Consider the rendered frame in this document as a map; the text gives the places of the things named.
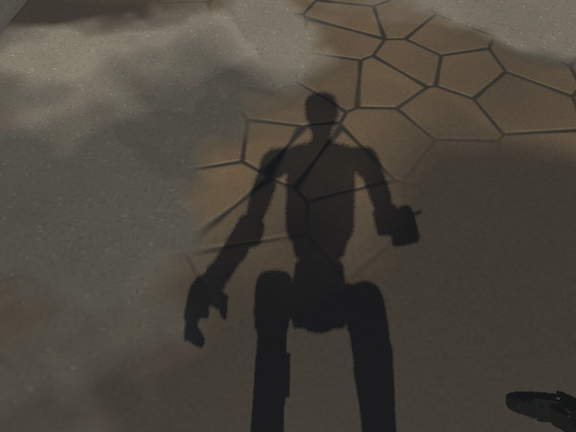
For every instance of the right robot hand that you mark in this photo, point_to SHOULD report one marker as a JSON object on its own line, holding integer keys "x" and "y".
{"x": 559, "y": 408}

